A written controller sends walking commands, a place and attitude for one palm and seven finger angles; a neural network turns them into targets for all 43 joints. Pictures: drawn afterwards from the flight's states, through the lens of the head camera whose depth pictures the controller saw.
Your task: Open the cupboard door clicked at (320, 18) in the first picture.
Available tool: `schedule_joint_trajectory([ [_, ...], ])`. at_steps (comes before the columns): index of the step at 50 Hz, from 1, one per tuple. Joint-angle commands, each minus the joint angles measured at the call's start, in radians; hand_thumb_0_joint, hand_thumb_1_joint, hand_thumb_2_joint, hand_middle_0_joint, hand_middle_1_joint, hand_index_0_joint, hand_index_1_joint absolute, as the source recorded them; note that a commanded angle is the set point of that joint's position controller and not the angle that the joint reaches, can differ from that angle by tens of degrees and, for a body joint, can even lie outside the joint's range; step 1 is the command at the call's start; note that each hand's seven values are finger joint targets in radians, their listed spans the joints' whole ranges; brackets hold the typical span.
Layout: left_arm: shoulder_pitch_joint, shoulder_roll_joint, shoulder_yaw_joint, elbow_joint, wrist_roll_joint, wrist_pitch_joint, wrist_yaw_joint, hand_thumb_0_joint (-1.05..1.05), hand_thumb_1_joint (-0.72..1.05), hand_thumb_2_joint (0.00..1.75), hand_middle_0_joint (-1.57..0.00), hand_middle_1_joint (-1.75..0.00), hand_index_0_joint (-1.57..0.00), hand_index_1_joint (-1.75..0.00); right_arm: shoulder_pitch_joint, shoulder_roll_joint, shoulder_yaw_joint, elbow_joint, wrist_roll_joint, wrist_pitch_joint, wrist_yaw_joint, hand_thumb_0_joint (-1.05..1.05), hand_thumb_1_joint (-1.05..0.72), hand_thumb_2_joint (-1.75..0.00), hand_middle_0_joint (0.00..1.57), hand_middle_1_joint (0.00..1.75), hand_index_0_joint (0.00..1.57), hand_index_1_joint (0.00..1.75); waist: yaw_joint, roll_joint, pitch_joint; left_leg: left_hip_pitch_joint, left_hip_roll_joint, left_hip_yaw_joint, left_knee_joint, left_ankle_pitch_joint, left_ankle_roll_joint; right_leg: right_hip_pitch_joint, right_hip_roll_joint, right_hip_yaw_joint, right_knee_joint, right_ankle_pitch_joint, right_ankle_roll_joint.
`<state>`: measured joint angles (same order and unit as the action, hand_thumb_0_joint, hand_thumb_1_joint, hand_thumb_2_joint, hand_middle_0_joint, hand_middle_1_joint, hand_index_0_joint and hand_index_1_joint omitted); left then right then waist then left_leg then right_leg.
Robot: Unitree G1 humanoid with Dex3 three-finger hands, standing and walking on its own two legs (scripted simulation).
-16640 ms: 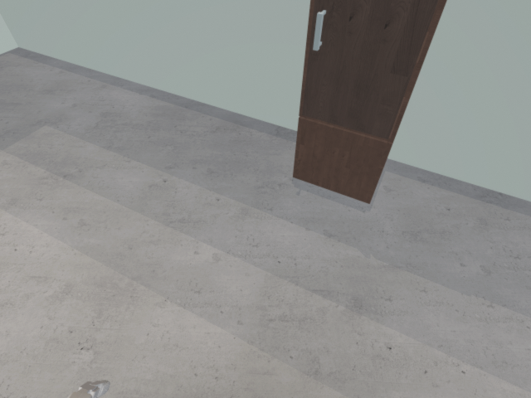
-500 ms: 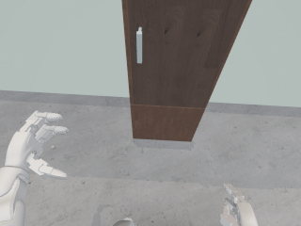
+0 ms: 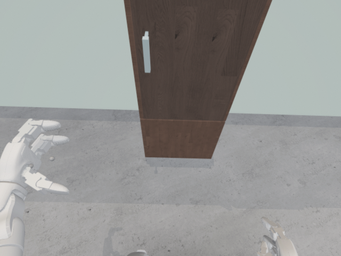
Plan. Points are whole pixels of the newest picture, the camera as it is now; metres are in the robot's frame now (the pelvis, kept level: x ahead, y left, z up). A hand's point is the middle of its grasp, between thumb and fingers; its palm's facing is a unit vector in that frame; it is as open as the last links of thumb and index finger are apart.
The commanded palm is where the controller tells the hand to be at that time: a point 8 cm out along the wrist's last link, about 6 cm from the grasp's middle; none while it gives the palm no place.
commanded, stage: raise the hand with hooked fingers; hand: left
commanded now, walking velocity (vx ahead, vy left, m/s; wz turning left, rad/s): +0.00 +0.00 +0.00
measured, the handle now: (147, 52) +0.71 +0.12 +0.07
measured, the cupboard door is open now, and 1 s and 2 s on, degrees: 0 0 0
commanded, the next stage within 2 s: move the hooked fingers beside the handle in 0.10 s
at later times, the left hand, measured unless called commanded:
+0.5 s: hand (77, 134) +0.36 +0.24 +0.08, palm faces +0.00 -1.00 -0.02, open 14.0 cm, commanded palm +0.34 +0.30 +0.08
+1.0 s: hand (101, 100) +0.47 +0.22 +0.08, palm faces +0.01 -1.00 +0.01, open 14.0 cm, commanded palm +0.45 +0.27 +0.07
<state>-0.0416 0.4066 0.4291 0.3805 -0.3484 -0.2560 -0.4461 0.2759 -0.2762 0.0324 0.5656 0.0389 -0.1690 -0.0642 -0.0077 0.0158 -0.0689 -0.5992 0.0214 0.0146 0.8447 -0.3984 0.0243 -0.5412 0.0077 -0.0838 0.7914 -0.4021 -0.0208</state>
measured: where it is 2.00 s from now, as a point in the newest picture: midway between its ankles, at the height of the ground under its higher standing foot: outside the picture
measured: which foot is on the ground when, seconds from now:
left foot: down 0.00-1.00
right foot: down 0.00-1.00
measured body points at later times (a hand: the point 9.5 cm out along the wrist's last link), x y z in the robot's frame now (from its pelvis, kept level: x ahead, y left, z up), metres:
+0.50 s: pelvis -0.01 -0.01 -0.01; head +0.05 +0.00 +0.44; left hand +0.35 +0.29 +0.09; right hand +0.13 -0.27 -0.10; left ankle +0.01 +0.10 -0.70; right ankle +0.00 -0.11 -0.70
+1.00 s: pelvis +0.00 +0.00 -0.01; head +0.09 +0.02 +0.43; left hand +0.46 +0.27 +0.08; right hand +0.02 -0.27 -0.12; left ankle +0.01 +0.10 -0.70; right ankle +0.00 -0.11 -0.70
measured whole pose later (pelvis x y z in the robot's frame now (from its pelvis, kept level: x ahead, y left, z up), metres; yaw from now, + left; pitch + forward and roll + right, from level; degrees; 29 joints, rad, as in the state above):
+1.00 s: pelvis +0.00 +0.00 -0.01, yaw -2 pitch +16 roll -2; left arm -0.77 0.51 0.41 1.08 -0.16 -0.35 -0.33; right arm 0.37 -0.28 0.02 0.66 0.02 -0.02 -0.04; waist -0.13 0.01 -0.08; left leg -0.78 0.04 0.03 0.91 -0.41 0.03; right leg -0.73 0.02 -0.06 0.85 -0.40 -0.02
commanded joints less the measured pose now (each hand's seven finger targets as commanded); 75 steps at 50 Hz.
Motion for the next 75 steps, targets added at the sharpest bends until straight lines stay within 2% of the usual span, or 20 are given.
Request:
schedule_joint_trajectory([
  [1,-0.186,0.257,0.074,-0.199,-0.027,-0.047,-0.026,0.00,-0.50,0.30,-0.30,-1.20,-0.30,-1.20,-0.038,-0.144,-0.056,-0.144,0.013,-0.046,-0.018,0.00,-0.90,-0.90,0.20,0.30,0.20,0.30,0.005,0.075,-0.258,0.176,-0.023,-0.044,-0.120,0.278,0.002,0.091,0.024,0.042,-0.098,0.275,-0.004],
  [7,-0.202,0.262,0.102,-0.171,-0.042,-0.059,-0.013,0.00,-0.50,0.30,-0.30,-1.20,-0.30,-1.20,-0.045,-0.139,-0.053,-0.140,0.011,-0.042,-0.022,0.00,-0.90,-0.90,0.20,0.30,0.20,0.30,0.002,0.022,-0.237,0.150,-0.026,-0.038,-0.117,0.248,0.006,0.095,0.022,0.053,-0.106,0.263,0.003],
  [10,-0.207,0.246,0.084,-0.142,-0.039,-0.060,-0.017,0.00,-0.50,0.30,-0.30,-1.20,-0.30,-1.20,-0.047,-0.137,-0.050,-0.137,0.012,-0.039,-0.020,0.00,-0.90,-0.90,0.20,0.30,0.20,0.30,0.002,0.037,-0.221,0.135,-0.029,-0.031,-0.110,0.238,0.006,0.099,0.018,0.066,-0.110,0.266,0.003],
  [13,-0.446,0.249,0.032,-0.097,-0.015,-0.059,-0.019,0.00,-0.50,0.30,-0.30,-1.20,-0.30,-1.20,-0.037,-0.145,-0.046,-0.109,0.012,-0.032,-0.031,0.00,-0.90,-0.90,0.20,0.30,0.20,0.30,-0.051,0.031,-0.174,0.111,-0.026,-0.037,-0.095,0.168,0.009,0.028,0.019,0.080,-0.119,0.187,0.006],
  [16,-0.550,0.262,0.015,-0.018,0.008,-0.066,-0.020,0.00,-0.50,0.30,-0.30,-1.20,-0.30,-1.20,-0.026,-0.146,-0.044,-0.092,0.015,-0.028,-0.041,0.00,-0.90,-0.90,0.20,0.30,0.20,0.30,-0.059,0.029,-0.205,0.101,-0.026,-0.039,-0.093,0.123,0.010,0.028,0.009,0.097,-0.128,0.123,0.009],
  [20,-0.686,0.287,-0.005,0.029,0.041,-0.090,-0.006,0.00,-0.50,0.30,-0.30,-1.20,-0.30,-1.20,-0.013,-0.143,-0.043,-0.070,0.015,-0.023,-0.043,0.00,-0.90,-0.90,0.20,0.30,0.20,0.30,-0.058,0.107,-0.279,0.139,-0.024,-0.042,-0.087,0.143,0.010,0.027,0.008,0.096,-0.110,0.137,0.001],
  [23,-0.682,0.334,0.041,0.120,0.052,-0.086,0.019,0.00,-0.50,0.30,-0.30,-1.20,-0.30,-1.20,0.017,-0.149,-0.045,-0.062,0.008,-0.012,-0.035,0.00,-0.90,-0.90,0.20,0.30,0.20,0.30,-0.038,0.067,-0.321,0.119,-0.023,-0.048,-0.082,0.186,0.008,0.063,0.013,0.088,-0.092,0.187,0.000],
  [26,-0.707,0.362,0.067,0.251,0.066,-0.063,0.041,0.00,-0.50,0.30,-0.30,-1.20,-0.30,-1.20,0.035,-0.152,-0.045,-0.057,0.010,0.011,-0.028,0.00,-0.90,-0.90,0.20,0.30,0.20,0.30,-0.039,0.021,-0.287,0.053,-0.022,-0.035,-0.080,0.176,0.008,0.068,0.007,0.095,-0.092,0.201,0.011],
  [32,-0.743,0.387,0.084,0.266,0.099,-0.091,0.068,0.00,-0.50,0.30,-0.30,-1.20,-0.30,-1.20,0.090,-0.155,-0.059,-0.074,0.000,0.049,-0.004,0.00,-0.90,-0.90,0.20,0.30,0.20,0.30,-0.031,0.044,-0.380,0.073,-0.019,-0.014,-0.067,0.285,0.010,0.111,0.016,0.091,-0.060,0.348,0.010],
  [38,-0.965,0.369,0.041,0.350,0.116,-0.146,0.067,0.00,-0.50,0.30,-0.30,-1.20,-0.30,-1.20,0.140,-0.165,-0.068,-0.025,-0.002,0.084,-0.003,0.00,-0.90,-0.90,0.20,0.30,0.20,0.30,-0.094,0.045,-0.344,0.073,-0.010,-0.023,-0.047,0.271,0.017,0.023,0.027,0.085,-0.050,0.320,0.008],
  [41,-1.016,0.352,0.015,0.376,0.134,-0.161,0.069,0.00,-0.50,0.30,-0.30,-1.20,-0.30,-1.20,0.164,-0.164,-0.072,-0.008,-0.006,0.098,-0.001,0.00,-0.90,-0.90,0.20,0.30,0.20,0.30,-0.100,0.118,-0.400,0.138,-0.007,-0.031,-0.040,0.313,0.012,-0.020,0.028,0.078,-0.042,0.324,0.005],
  [45,-1.106,0.345,-0.005,0.450,0.159,-0.164,0.094,0.00,-0.50,0.30,-0.30,-1.20,-0.30,-1.20,0.195,-0.170,-0.074,0.020,-0.014,0.120,0.004,0.00,-0.90,-0.90,0.20,0.30,0.20,0.30,-0.123,0.126,-0.405,0.173,0.004,-0.057,-0.033,0.328,0.006,-0.101,0.033,0.062,-0.033,0.283,0.003],
  [47,-1.140,0.364,0.013,0.497,0.165,-0.159,0.117,0.00,-0.50,0.30,-0.30,-1.20,-0.30,-1.20,0.209,-0.176,-0.072,0.026,-0.020,0.129,0.007,0.00,-0.90,-0.90,0.20,0.30,0.20,0.30,-0.128,0.083,-0.399,0.151,0.006,-0.063,-0.033,0.314,0.006,-0.110,0.034,0.057,-0.030,0.268,0.006],
  [51,-1.210,0.430,0.053,0.543,0.204,-0.168,0.163,0.00,-0.50,0.30,-0.30,-1.20,-0.30,-1.20,0.235,-0.180,-0.069,0.028,-0.032,0.147,0.016,0.00,-0.90,-0.90,0.20,0.30,0.20,0.30,-0.128,0.114,-0.434,0.149,0.010,-0.070,-0.018,0.358,0.002,-0.121,0.034,0.054,-0.009,0.286,0.004],
  [55,-1.273,0.428,0.032,0.604,0.244,-0.177,0.196,0.00,-0.50,0.30,-0.30,-1.20,-0.30,-1.20,0.257,-0.181,-0.063,0.025,-0.042,0.168,0.029,0.00,-0.90,-0.90,0.20,0.30,0.20,0.30,-0.153,0.123,-0.429,0.136,0.014,-0.074,0.001,0.370,0.001,-0.166,0.039,0.052,0.004,0.281,0.006],
  [56,-1.314,0.403,0.008,0.608,0.247,-0.176,0.201,0.00,-0.50,0.30,-0.30,-1.20,-0.30,-1.20,0.263,-0.181,-0.062,0.028,-0.044,0.172,0.031,0.00,-0.90,-0.90,0.20,0.30,0.20,0.30,-0.174,0.112,-0.435,0.137,0.016,-0.075,0.007,0.367,0.004,-0.179,0.040,0.052,0.005,0.281,0.008],
  [59,-1.344,0.462,0.050,0.677,0.258,-0.169,0.213,0.00,-0.50,0.30,-0.30,-1.20,-0.30,-1.20,0.289,-0.194,-0.060,0.028,-0.049,0.184,0.032,0.00,-0.90,-0.90,0.20,0.30,0.20,0.30,-0.185,0.088,-0.446,0.101,0.015,-0.073,0.018,0.360,0.007,-0.170,0.043,0.057,0.006,0.287,0.010],
  [66,-1.511,0.538,0.057,0.689,0.301,-0.172,0.216,0.00,-0.50,0.30,-0.30,-1.20,-0.30,-1.20,0.350,-0.199,-0.052,0.041,-0.070,0.205,0.038,0.00,-0.90,-0.90,0.20,0.30,0.20,0.30,-0.224,0.168,-0.529,0.115,0.020,-0.084,0.063,0.434,0.008,-0.196,0.048,0.060,0.025,0.334,0.011],
  [69,-1.568,0.474,-0.004,0.753,0.311,-0.151,0.216,0.00,-0.50,0.30,-0.30,-1.20,-0.30,-1.20,0.371,-0.199,-0.049,0.055,-0.074,0.214,0.044,0.00,-0.90,-0.90,0.20,0.30,0.20,0.30,-0.264,0.193,-0.473,0.119,0.028,-0.097,0.070,0.412,0.007,-0.281,0.054,0.050,0.018,0.285,0.010],
  [75,-1.690,0.566,0.030,0.819,0.344,-0.099,0.243,0.00,-0.50,0.30,-0.30,-1.20,-0.30,-1.20,0.435,-0.216,-0.037,0.062,-0.089,0.221,0.045,0.00,-0.90,-0.90,0.20,0.30,0.20,0.30,-0.303,0.213,-0.506,0.074,0.029,-0.105,0.096,0.417,0.014,-0.302,0.056,0.048,0.028,0.289,0.011],
])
